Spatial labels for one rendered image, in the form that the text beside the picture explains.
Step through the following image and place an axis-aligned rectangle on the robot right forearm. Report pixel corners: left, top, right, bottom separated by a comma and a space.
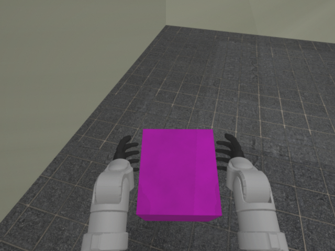
226, 157, 289, 251

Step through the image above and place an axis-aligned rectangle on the robot left hand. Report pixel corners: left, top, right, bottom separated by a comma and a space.
113, 135, 140, 172

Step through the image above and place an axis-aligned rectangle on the robot right hand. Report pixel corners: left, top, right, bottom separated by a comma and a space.
215, 133, 245, 171

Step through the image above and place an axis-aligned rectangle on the robot left forearm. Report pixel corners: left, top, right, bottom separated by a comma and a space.
81, 158, 134, 251

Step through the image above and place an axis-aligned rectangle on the carton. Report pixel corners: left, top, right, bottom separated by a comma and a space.
136, 129, 222, 222

